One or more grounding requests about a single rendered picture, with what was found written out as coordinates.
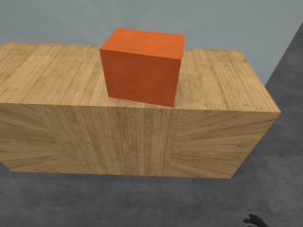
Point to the pedestal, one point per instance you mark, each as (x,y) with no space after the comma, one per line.
(56,116)

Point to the right robot hand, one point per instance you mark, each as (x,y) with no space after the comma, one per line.
(254,219)

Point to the carton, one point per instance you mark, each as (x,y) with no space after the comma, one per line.
(142,66)

